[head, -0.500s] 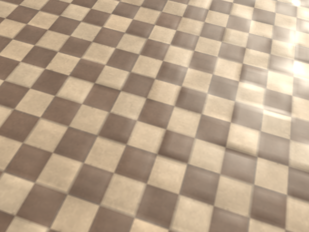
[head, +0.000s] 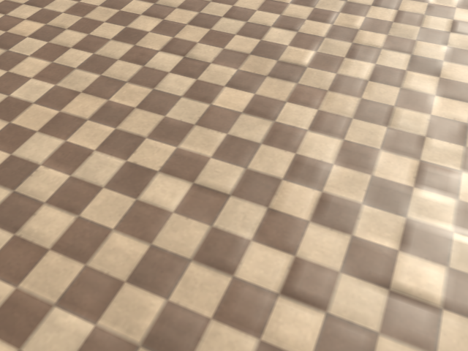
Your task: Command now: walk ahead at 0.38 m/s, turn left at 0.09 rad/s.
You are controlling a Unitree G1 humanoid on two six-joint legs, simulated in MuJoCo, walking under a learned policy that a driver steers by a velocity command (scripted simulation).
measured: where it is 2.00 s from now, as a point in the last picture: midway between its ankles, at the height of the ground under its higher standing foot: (416, 152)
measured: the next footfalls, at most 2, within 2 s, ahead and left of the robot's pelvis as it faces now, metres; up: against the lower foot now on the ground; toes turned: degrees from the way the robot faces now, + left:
left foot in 0.18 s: +0.08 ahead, +0.14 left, +0.00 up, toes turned +2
right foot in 0.62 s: +0.49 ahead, -0.07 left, +0.00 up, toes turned -18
